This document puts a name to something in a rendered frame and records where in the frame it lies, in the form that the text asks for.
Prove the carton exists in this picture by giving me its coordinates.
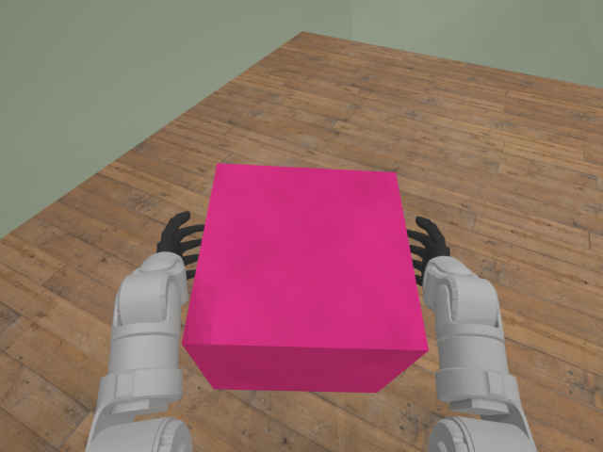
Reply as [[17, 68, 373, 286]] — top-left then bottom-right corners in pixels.
[[182, 163, 429, 393]]

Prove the right robot forearm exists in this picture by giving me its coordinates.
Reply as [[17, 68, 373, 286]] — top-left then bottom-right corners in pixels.
[[422, 256, 537, 452]]

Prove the right robot hand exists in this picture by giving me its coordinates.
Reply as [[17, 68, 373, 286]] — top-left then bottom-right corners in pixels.
[[407, 217, 450, 286]]

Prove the robot right upper arm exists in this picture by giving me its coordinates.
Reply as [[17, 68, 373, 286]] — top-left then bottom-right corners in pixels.
[[429, 416, 535, 452]]

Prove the left robot hand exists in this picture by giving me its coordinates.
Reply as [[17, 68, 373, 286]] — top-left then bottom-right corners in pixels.
[[156, 211, 204, 280]]

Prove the robot left upper arm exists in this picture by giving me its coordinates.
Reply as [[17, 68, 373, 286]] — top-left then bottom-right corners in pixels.
[[88, 417, 192, 452]]

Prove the left robot forearm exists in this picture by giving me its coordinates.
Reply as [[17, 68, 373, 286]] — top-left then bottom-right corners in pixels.
[[85, 251, 188, 452]]

